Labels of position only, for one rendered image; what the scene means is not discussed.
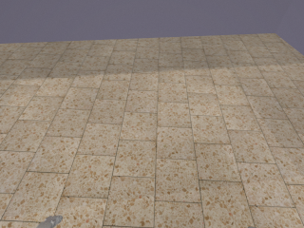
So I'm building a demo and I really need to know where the left robot hand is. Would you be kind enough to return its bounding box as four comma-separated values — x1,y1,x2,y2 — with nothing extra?
36,215,63,228

